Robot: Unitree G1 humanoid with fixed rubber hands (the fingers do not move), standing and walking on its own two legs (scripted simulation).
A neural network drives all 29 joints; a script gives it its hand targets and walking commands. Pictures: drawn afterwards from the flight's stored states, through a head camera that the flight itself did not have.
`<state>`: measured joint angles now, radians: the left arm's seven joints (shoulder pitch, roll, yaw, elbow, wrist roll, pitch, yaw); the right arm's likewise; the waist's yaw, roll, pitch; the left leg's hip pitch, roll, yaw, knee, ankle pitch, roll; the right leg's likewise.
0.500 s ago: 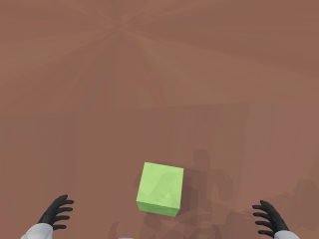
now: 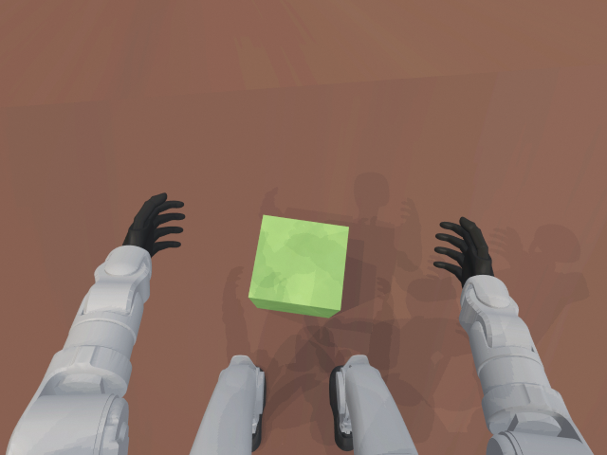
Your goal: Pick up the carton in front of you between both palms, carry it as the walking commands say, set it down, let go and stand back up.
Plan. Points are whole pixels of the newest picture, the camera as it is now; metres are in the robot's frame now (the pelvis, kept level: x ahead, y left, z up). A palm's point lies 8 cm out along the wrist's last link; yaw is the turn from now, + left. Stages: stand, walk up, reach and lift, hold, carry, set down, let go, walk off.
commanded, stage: reach and lift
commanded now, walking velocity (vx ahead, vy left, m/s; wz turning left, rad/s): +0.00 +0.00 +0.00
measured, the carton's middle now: (299, 271) +0.44 -0.01 -0.56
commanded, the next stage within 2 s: none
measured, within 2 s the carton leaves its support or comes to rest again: leaves its support in 1.98 s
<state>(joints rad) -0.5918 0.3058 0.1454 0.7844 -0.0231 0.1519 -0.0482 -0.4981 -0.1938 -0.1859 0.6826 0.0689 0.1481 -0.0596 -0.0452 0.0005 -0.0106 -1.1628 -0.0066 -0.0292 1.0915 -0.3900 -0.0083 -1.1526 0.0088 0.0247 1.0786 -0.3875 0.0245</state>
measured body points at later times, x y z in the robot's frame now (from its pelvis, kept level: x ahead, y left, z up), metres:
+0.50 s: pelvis -0.02 +0.01 -0.07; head +0.28 +0.02 +0.26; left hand +0.50 +0.18 -0.20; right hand +0.45 -0.20 -0.20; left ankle +0.06 +0.12 -0.65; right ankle +0.06 -0.13 -0.65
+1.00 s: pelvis -0.06 +0.00 -0.26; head +0.29 +0.01 +0.01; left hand +0.48 +0.18 -0.44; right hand +0.43 -0.20 -0.43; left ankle +0.06 +0.12 -0.65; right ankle +0.06 -0.13 -0.65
